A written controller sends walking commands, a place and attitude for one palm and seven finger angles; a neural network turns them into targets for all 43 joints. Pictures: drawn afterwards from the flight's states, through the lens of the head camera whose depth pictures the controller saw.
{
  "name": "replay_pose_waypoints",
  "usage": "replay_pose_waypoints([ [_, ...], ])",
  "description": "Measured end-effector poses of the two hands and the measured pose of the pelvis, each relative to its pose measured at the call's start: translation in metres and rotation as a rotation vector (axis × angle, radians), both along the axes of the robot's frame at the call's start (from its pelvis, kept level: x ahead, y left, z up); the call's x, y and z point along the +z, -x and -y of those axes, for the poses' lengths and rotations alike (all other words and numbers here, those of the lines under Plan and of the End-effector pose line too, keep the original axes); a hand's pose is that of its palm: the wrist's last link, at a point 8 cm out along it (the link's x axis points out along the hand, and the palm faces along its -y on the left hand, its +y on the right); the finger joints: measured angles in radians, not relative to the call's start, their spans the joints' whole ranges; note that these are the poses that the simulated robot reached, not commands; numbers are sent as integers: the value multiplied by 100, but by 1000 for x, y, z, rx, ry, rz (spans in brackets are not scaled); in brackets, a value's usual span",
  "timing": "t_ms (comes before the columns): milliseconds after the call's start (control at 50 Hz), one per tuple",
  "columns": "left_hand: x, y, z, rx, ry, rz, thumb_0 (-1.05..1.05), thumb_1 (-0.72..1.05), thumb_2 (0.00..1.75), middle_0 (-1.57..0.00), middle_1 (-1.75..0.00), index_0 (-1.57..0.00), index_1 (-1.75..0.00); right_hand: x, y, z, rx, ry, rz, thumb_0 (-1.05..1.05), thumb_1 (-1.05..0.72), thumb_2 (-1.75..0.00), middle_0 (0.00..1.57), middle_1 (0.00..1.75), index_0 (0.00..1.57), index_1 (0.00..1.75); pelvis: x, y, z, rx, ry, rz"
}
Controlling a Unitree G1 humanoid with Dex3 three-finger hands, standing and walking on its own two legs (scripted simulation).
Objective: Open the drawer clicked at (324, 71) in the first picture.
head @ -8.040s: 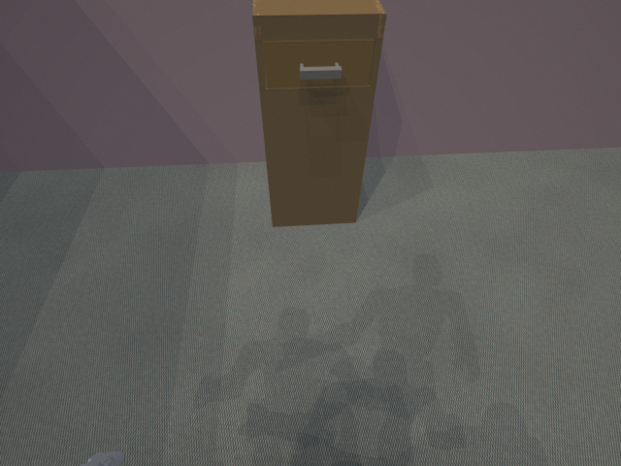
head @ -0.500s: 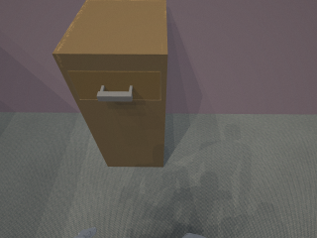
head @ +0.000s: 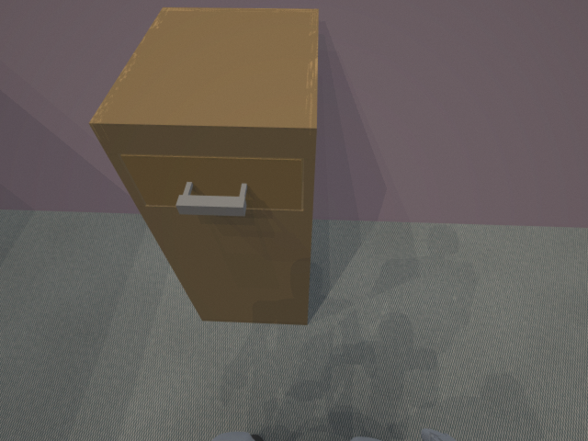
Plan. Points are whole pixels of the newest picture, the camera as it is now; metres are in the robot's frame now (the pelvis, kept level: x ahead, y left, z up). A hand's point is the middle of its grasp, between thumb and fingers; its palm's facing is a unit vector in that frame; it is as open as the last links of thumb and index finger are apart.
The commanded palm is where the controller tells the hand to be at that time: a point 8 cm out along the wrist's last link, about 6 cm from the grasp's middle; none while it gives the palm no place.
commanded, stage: come to a stop and stand still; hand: left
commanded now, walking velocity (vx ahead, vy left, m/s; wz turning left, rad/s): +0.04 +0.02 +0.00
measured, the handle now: (214, 196) +0.52 +0.20 -0.04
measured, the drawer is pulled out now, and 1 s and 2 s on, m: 0.00 0.00 0.00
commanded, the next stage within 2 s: look again from close up in 1.38 s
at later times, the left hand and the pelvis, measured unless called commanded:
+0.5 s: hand out of the picture -0.03 +0.14 -0.14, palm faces +0.12 -0.95 -0.27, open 7.3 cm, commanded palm none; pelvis -0.03 -0.05 +0.02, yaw +3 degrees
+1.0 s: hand out of the picture -0.04 +0.17 -0.17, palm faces +0.06 -0.99 -0.15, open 7.3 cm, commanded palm none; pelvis -0.02 +0.01 +0.01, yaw +1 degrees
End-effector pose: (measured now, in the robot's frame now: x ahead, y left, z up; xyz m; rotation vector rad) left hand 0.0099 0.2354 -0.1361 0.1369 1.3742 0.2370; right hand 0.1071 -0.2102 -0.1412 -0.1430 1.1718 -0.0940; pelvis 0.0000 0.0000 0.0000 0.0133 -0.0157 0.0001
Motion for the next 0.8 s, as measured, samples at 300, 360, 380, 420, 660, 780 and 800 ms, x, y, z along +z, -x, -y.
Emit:
replay_pose_waypoints([
  [300,29,13,54,-33,-49,80,0,91,90,-21,-30,-20,-30,-6,97,94,-50,7,-171,0,-91,-90,20,29,20,30,11,21,55,19,-46,-8],
  [360,32,16,58,-13,-50,92,1,92,90,-21,-30,-20,-30,-3,115,99,-36,22,-231,0,-91,-90,20,29,20,30,15,22,57,32,-51,-20],
  [380,33,18,57,-6,-51,91,1,92,90,-21,-30,-20,-30,-2,119,99,-31,26,-248,0,-91,-90,20,29,20,30,15,23,57,35,-52,-23],
  [420,33,26,55,5,-52,82,1,92,90,-21,-30,-20,-30,-1,124,98,-20,30,-269,1,-91,-90,20,29,20,30,16,25,56,41,-54,-27],
  [660,4,82,21,56,8,-59,0,91,90,-21,-30,-20,-30,0,94,41,20,36,-123,0,-91,-90,20,29,20,30,4,38,18,39,16,-27],
  [780,-5,78,15,39,57,-61,1,91,90,-20,-30,-20,-30,10,98,21,11,60,-131,0,-95,-90,20,29,21,30,8,34,4,31,6,-14],
  [800,-5,76,15,35,64,-58,1,91,90,-20,-30,-20,-30,11,100,19,11,62,-136,0,-95,-90,20,29,21,30,8,33,2,30,7,-13],
])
